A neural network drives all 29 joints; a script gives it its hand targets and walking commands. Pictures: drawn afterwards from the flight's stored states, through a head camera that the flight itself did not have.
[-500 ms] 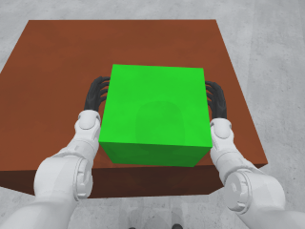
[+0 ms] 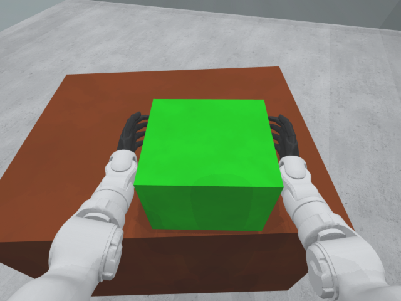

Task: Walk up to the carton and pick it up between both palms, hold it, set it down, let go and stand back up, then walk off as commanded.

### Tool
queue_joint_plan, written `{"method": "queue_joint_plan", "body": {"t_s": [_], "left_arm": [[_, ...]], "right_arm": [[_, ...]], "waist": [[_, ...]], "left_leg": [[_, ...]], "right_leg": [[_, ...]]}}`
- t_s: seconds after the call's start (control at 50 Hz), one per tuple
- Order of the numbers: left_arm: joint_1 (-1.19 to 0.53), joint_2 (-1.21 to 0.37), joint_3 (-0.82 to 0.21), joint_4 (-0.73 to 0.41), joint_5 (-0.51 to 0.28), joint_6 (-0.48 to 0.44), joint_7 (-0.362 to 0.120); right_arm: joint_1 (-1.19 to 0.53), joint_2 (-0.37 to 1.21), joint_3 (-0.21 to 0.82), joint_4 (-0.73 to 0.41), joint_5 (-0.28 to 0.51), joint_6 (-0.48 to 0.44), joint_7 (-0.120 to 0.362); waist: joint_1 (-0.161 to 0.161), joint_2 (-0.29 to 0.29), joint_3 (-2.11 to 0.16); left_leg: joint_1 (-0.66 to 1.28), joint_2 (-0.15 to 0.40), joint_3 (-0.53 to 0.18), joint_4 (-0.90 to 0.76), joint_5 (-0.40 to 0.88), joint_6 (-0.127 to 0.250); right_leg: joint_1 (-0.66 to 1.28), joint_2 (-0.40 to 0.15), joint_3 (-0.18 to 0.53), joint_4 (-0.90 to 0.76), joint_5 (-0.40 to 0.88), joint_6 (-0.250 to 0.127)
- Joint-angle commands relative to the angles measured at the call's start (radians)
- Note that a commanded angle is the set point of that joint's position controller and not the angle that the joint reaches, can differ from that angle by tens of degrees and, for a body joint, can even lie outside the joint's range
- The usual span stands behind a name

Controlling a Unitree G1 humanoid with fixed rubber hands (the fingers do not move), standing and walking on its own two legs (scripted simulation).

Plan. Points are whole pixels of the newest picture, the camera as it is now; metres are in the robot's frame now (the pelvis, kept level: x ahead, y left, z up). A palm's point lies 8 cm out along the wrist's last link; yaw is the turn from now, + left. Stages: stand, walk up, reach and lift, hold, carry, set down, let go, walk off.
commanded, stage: reach and lift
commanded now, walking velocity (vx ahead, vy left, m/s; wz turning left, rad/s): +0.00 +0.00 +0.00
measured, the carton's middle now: (207, 165) +0.40 -0.02 +0.04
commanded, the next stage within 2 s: hold in 1.60 s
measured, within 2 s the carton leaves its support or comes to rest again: neither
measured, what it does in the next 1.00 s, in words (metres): stands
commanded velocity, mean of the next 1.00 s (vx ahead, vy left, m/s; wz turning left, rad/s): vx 0.00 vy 0.00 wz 0.00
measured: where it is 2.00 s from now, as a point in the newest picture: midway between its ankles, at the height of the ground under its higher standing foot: outside the picture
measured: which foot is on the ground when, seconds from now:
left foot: down 0.00-1.00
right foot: down 0.00-1.00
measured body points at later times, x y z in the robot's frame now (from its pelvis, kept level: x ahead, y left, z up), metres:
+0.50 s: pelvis -0.01 +0.00 +0.01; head -0.03 +0.02 +0.46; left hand +0.41 +0.15 +0.13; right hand +0.38 -0.20 +0.13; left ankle +0.00 +0.11 -0.74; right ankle -0.01 -0.14 -0.74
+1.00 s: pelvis -0.01 -0.01 +0.01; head -0.04 +0.01 +0.46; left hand +0.37 +0.15 +0.15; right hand +0.37 -0.19 +0.15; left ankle +0.00 +0.11 -0.74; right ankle -0.01 -0.14 -0.74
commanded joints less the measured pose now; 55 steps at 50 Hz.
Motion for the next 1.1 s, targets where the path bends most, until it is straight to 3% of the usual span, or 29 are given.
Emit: {"method": "queue_joint_plan", "body": {"t_s": [0.0,0.14,0.2,0.26,0.4,0.48,0.52,0.56,0.62,0.66,0.7,0.74,0.86,0.94,1.02,1.08], "left_arm": [[-0.779,-0.812,-0.162,-0.492,0.086,-0.064,-0.157],[-0.683,-0.769,-0.012,-0.424,0.183,0.104,-0.194],[-0.721,-0.782,-0.007,-0.511,0.191,0.140,-0.200],[-0.693,-0.787,0.004,-0.525,0.212,0.184,-0.199],[-0.622,-0.824,-0.073,-0.747,0.208,0.272,-0.168],[-0.585,-0.831,-0.101,-0.846,0.211,0.338,-0.158],[-0.556,-0.843,-0.131,-0.923,0.205,0.371,-0.147],[-0.513,-0.835,-0.146,-0.948,0.201,0.407,-0.147],[-0.450,-0.828,-0.150,-0.977,0.215,0.462,-0.155],[-0.444,-0.819,-0.177,-1.042,0.202,0.483,-0.161],[-0.439,-0.791,-0.166,-1.034,0.216,0.514,-0.173],[-0.412,-0.783,-0.159,-1.054,0.227,0.543,-0.183],[-0.355,-0.775,-0.190,-1.173,0.220,0.601,-0.201],[-0.320,-0.756,-0.192,-1.204,0.229,0.637,-0.212],[-0.321,-0.768,-0.211,-1.234,0.224,0.664,-0.205],[-0.317,-0.765,-0.202,-1.243,0.225,0.677,-0.205]], "right_arm": [[-0.818,0.797,0.389,-0.351,-0.050,0.027,0.168],[-0.773,0.744,0.267,-0.248,-0.053,0.120,0.172],[-0.801,0.740,0.231,-0.292,-0.064,0.126,0.180],[-0.807,0.725,0.223,-0.316,-0.062,0.138,0.186],[-0.785,0.702,0.282,-0.447,-0.029,0.160,0.199],[-0.760,0.687,0.292,-0.489,-0.018,0.193,0.202],[-0.758,0.683,0.324,-0.538,0.007,0.204,0.204],[-0.746,0.664,0.347,-0.581,0.027,0.224,0.200],[-0.719,0.656,0.369,-0.622,0.036,0.251,0.191],[-0.711,0.669,0.397,-0.673,0.055,0.261,0.184],[-0.680,0.655,0.375,-0.650,0.050,0.285,0.178],[-0.666,0.652,0.381,-0.662,0.050,0.303,0.172],[-0.622,0.654,0.424,-0.762,0.074,0.337,0.149],[-0.609,0.641,0.432,-0.804,0.091,0.360,0.141],[-0.637,0.631,0.435,-0.845,0.094,0.365,0.151],[-0.631,0.631,0.435,-0.842,0.090,0.376,0.153]], "waist": [[-0.016,-0.021,-0.530],[0.005,-0.073,-0.302],[-0.001,-0.046,-0.321],[-0.003,-0.036,-0.285],[0.003,-0.005,-0.364],[0.004,-0.016,-0.320],[0.012,-0.014,-0.352],[0.009,-0.030,-0.325],[0.021,-0.062,-0.296],[0.014,-0.063,-0.319],[-0.005,-0.052,-0.259],[0.000,-0.064,-0.221],[-0.021,-0.061,-0.237],[-0.029,-0.055,-0.209],[-0.017,-0.038,-0.212],[-0.013,-0.059,-0.199]], "left_leg": [[0.337,-0.041,-0.037,-0.017,0.408,-0.032],[0.417,-0.052,0.001,-0.124,0.274,-0.019],[0.461,-0.054,0.007,-0.129,0.315,-0.032],[0.474,-0.059,0.017,-0.142,0.289,-0.038],[0.550,-0.056,0.006,-0.114,0.420,-0.069],[0.545,-0.059,0.006,-0.128,0.369,-0.070],[0.573,-0.059,0.003,-0.119,0.406,-0.076],[0.578,-0.058,-0.008,-0.114,0.440,-0.077],[0.566,-0.066,-0.001,-0.127,0.394,-0.066],[0.568,-0.072,-0.003,-0.115,0.416,-0.067],[0.544,-0.080,-0.001,-0.129,0.350,-0.059],[0.533,-0.082,0.002,-0.146,0.314,-0.049],[0.541,-0.097,-0.004,-0.131,0.344,-0.046],[0.529,-0.097,-0.008,-0.137,0.325,-0.049],[0.545,-0.088,-0.009,-0.142,0.305,-0.050],[0.553,-0.087,-0.003,-0.144,0.302,-0.048]], "right_leg": [[0.293,0.050,0.067,-0.001,0.320,0.002],[0.342,0.042,0.068,-0.095,0.185,-0.003],[0.369,0.051,0.053,-0.106,0.205,-0.010],[0.380,0.057,0.046,-0.120,0.183,-0.007],[0.411,0.079,0.023,-0.112,0.244,-0.013],[0.406,0.083,0.019,-0.118,0.199,-0.013],[0.416,0.087,0.020,-0.112,0.220,-0.012],[0.421,0.092,0.018,-0.117,0.243,-0.010],[0.445,0.087,0.021,-0.119,0.245,-0.004],[0.472,0.088,0.026,-0.110,0.298,0.001],[0.458,0.080,0.025,-0.115,0.266,0.004],[0.462,0.074,0.026,-0.117,0.251,0.008],[0.507,0.068,0.028,-0.099,0.372,0.021],[0.509,0.073,0.023,-0.097,0.362,0.023],[0.480,0.082,0.016,-0.104,0.276,0.014],[0.469,0.083,0.014,-0.106,0.268,0.014]]}}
